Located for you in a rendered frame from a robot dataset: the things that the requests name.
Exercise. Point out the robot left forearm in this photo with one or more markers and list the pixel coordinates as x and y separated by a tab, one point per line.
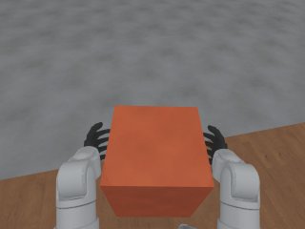
76	190

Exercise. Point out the robot right hand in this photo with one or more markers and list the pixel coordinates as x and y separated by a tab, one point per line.
218	142

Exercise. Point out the robot left hand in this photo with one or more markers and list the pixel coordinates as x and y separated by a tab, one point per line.
92	140

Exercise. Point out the robot right forearm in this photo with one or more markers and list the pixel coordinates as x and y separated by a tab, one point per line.
239	191

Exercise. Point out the carton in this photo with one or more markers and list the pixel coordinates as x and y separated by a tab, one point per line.
156	163

